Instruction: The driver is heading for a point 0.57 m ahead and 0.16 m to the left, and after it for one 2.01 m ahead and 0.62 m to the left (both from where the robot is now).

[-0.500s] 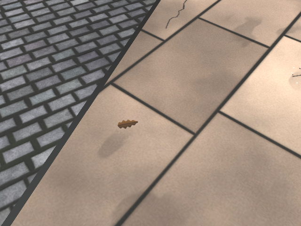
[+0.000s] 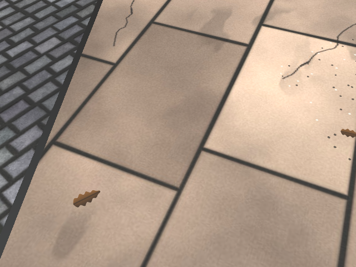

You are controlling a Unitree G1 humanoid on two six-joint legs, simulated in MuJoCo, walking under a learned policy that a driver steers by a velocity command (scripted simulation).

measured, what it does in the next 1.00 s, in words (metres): walks ahead, turning left: left foot, then right foot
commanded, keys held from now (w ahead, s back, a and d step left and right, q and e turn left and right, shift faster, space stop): w+q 0.64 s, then q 0.02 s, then no key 0.34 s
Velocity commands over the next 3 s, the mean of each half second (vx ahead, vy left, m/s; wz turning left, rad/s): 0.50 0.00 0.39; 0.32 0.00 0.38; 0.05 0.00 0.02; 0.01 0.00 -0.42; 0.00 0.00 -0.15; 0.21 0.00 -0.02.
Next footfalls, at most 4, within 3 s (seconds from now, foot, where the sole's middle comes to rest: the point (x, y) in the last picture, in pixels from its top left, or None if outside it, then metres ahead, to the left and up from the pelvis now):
0.46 left None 0.38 0.18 -0.76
0.90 right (162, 209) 0.68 0.09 -0.76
1.20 left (111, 257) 0.50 0.27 -0.76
2.04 left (108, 236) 0.58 0.29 -0.76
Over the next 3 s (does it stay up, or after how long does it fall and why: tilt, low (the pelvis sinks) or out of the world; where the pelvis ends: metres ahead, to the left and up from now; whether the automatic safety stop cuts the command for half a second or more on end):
stays up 0.62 0.20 0.02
